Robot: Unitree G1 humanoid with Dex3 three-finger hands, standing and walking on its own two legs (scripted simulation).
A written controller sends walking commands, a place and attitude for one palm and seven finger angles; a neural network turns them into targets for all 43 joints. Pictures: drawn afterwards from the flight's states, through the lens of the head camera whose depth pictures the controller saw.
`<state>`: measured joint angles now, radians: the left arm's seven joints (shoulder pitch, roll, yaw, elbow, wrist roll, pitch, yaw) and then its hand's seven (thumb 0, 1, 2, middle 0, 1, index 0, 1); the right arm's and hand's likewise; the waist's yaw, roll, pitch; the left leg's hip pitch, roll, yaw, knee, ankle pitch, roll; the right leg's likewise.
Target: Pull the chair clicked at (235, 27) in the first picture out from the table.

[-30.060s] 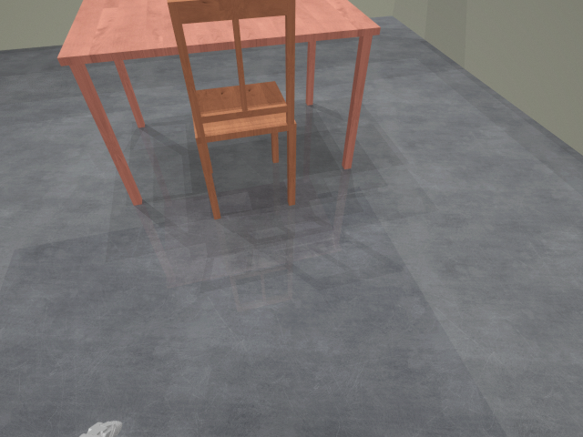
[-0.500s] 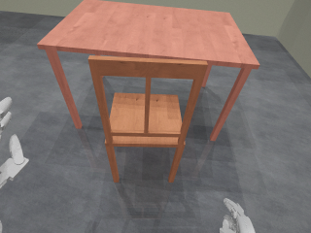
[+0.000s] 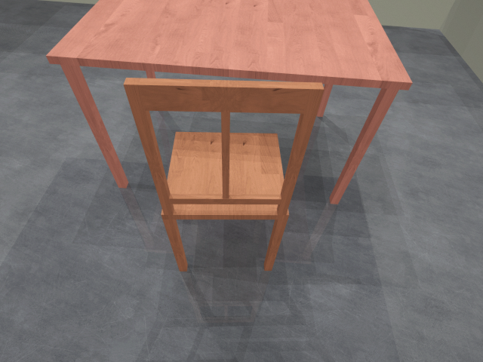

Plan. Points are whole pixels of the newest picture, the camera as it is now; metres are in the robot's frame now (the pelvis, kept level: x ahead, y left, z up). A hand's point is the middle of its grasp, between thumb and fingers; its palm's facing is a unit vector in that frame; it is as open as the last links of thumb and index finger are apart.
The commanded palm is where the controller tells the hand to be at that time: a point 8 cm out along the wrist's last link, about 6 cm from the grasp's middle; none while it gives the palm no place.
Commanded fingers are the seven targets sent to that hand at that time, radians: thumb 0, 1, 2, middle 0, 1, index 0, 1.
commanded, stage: let the arm hang, fingers relaxed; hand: left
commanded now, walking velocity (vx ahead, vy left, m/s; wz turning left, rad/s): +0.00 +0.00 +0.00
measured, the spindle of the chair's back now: (225, 160) +0.58 +0.07 -0.07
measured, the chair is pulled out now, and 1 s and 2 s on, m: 0.21 0.21 0.21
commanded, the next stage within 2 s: look to check the result in 0.62 s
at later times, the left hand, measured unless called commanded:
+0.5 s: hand out of the picture +0.03 +0.17 -0.17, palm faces -0.01 -0.98 -0.21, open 7.3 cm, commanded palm none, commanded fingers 0.00 0.90 0.90 -0.20 -0.30 -0.20 -0.30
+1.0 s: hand out of the picture +0.02 +0.15 -0.17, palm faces +0.00 -0.98 -0.18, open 7.4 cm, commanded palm none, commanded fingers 0.00 0.90 0.90 -0.20 -0.30 -0.20 -0.30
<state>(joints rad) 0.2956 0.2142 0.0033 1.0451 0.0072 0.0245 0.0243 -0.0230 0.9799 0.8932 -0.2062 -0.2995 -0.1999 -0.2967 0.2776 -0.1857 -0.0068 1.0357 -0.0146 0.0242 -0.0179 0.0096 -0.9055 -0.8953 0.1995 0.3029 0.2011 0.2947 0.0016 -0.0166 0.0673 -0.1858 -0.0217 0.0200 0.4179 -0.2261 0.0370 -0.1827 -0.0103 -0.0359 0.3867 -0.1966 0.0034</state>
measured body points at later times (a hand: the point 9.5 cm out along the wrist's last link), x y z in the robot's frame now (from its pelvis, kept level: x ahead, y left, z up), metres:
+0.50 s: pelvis +0.02 +0.00 +0.00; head +0.02 -0.01 +0.45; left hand +0.03 +0.22 -0.16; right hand +0.00 -0.22 -0.16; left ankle +0.00 +0.09 -0.74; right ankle +0.01 -0.12 -0.74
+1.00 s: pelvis +0.03 -0.01 +0.00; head +0.05 -0.01 +0.45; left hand +0.02 +0.20 -0.16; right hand +0.01 -0.21 -0.16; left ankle +0.00 +0.09 -0.74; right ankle +0.01 -0.12 -0.74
